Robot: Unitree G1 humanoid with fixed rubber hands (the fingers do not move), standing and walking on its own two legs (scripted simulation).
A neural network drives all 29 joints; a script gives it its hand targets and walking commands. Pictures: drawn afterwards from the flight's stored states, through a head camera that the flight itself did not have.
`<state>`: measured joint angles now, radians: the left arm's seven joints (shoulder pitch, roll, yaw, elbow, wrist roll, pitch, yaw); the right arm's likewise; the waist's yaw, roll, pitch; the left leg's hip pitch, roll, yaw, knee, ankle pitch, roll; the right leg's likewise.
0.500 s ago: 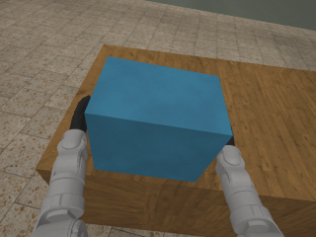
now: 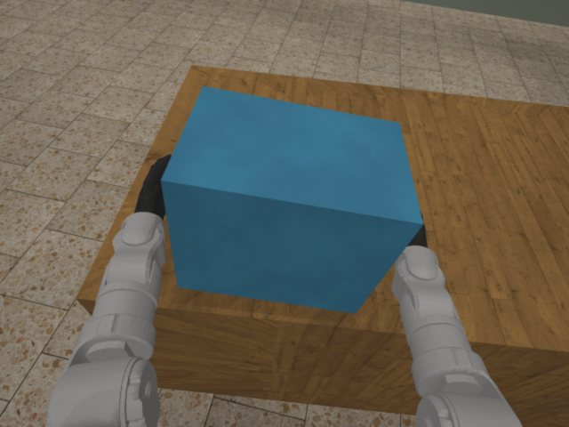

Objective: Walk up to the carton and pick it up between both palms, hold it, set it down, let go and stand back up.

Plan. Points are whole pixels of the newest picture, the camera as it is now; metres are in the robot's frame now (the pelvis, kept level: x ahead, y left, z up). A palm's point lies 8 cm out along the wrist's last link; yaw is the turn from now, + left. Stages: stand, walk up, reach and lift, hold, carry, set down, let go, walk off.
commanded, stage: set down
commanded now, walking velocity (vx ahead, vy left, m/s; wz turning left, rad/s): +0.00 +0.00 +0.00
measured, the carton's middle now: (284, 207) +0.42 +0.03 +0.07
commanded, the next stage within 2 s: none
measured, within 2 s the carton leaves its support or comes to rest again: rests again in 0.94 s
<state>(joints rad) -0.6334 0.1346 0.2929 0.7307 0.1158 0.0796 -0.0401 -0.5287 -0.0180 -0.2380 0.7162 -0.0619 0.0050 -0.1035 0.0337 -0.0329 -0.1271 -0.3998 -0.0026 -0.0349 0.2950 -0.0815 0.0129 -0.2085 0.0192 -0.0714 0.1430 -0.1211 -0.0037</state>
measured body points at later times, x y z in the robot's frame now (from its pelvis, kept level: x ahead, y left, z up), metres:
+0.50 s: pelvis +0.00 +0.00 +0.00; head +0.06 +0.02 +0.44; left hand +0.41 +0.23 +0.04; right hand +0.41 -0.15 +0.03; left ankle +0.03 +0.10 -0.75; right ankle -0.05 -0.12 -0.75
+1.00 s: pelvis -0.01 -0.01 -0.01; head +0.06 +0.00 +0.44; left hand +0.42 +0.23 +0.04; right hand +0.42 -0.18 +0.05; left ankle +0.03 +0.10 -0.75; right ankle -0.05 -0.12 -0.75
